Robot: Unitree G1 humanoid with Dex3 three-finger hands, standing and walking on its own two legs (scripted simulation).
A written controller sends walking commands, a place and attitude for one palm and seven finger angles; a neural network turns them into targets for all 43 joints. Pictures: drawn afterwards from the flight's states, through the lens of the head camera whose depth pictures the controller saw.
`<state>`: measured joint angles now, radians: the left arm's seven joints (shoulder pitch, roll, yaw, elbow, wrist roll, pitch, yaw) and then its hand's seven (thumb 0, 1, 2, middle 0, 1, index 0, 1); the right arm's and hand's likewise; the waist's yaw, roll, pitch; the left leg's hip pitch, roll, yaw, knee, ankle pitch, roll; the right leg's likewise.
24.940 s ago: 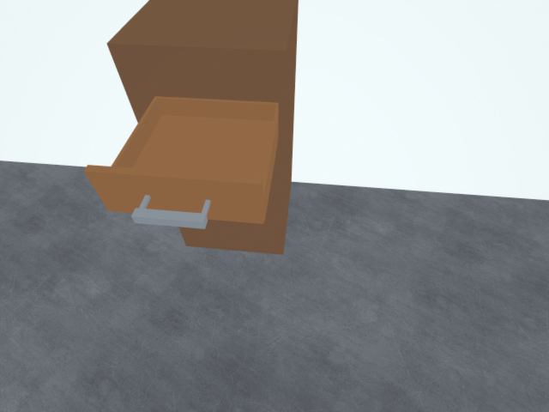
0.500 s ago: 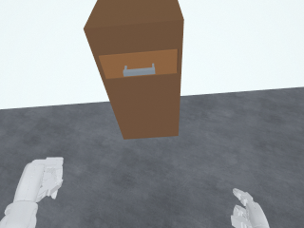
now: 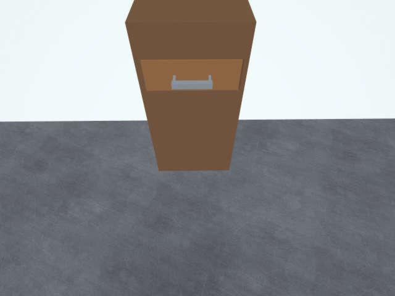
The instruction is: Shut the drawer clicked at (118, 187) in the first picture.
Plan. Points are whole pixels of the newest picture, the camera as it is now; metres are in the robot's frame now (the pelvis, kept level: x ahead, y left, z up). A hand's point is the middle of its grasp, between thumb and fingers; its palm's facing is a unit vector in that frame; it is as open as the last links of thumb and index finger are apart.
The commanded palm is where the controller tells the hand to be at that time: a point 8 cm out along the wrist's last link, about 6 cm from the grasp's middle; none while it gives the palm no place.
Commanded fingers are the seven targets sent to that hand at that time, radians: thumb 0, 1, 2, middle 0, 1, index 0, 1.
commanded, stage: let the arm hang, fingers relaxed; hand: left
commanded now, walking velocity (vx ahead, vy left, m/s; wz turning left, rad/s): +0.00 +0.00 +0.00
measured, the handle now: (192, 81) +0.86 +0.08 -0.09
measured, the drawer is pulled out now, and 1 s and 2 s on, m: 0.00 0.00 0.00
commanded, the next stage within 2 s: look to check the result in 0.50 s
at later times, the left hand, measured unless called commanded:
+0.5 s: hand out of the picture -0.02 +0.13 -0.18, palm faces +0.05 -0.99 -0.14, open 7.4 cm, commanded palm none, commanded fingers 0.00 0.90 0.90 -0.20 -0.30 -0.20 -0.30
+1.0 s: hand out of the picture -0.02 +0.13 -0.18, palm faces +0.06 -0.98 -0.17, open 7.4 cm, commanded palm none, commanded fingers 0.00 0.90 0.90 -0.20 -0.30 -0.20 -0.30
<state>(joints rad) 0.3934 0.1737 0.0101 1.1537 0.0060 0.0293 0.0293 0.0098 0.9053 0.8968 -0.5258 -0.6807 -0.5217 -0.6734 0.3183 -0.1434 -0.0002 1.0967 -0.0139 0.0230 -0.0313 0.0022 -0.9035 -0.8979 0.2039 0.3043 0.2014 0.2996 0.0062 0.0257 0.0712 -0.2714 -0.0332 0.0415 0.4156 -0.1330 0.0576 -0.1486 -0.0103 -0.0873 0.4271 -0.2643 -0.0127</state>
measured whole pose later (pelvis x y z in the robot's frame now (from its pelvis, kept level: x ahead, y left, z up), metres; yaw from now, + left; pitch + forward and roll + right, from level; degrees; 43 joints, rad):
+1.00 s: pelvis +0.01 -0.03 +0.00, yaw +0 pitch -2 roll +0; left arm 0.33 0.09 0.01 1.15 0.00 -0.01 0.04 0.00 0.91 0.90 -0.20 -0.30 -0.20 -0.30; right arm 0.31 -0.10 -0.01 1.14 -0.01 0.00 -0.04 0.00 -0.91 -0.90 0.20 0.30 0.20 0.30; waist -0.01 0.01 0.05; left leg -0.24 -0.01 0.03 0.44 -0.16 0.02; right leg -0.12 0.02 -0.09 0.44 -0.29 -0.04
